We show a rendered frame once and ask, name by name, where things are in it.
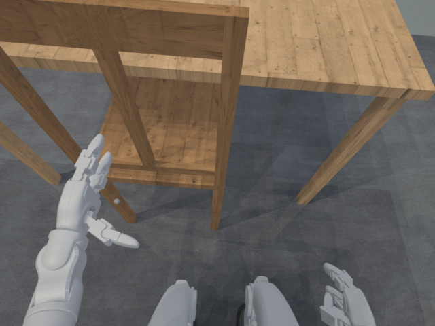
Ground robot left forearm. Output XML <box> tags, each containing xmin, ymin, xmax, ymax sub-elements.
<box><xmin>23</xmin><ymin>228</ymin><xmax>89</xmax><ymax>326</ymax></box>

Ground chair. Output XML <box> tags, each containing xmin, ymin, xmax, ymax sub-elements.
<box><xmin>0</xmin><ymin>0</ymin><xmax>249</xmax><ymax>230</ymax></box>

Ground left robot hand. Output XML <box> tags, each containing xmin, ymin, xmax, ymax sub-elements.
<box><xmin>56</xmin><ymin>134</ymin><xmax>139</xmax><ymax>248</ymax></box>

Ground robot thigh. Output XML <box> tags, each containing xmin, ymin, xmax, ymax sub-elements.
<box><xmin>148</xmin><ymin>284</ymin><xmax>197</xmax><ymax>326</ymax></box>
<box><xmin>245</xmin><ymin>281</ymin><xmax>299</xmax><ymax>326</ymax></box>

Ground table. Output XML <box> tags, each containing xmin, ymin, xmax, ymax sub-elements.
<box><xmin>0</xmin><ymin>0</ymin><xmax>435</xmax><ymax>205</ymax></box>

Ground robot right thigh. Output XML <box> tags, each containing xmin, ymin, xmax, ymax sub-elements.
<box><xmin>245</xmin><ymin>281</ymin><xmax>299</xmax><ymax>326</ymax></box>

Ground right robot hand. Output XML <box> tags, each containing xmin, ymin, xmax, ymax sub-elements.
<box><xmin>320</xmin><ymin>263</ymin><xmax>376</xmax><ymax>326</ymax></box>

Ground robot left thigh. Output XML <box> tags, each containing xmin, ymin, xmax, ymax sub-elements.
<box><xmin>148</xmin><ymin>284</ymin><xmax>197</xmax><ymax>326</ymax></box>

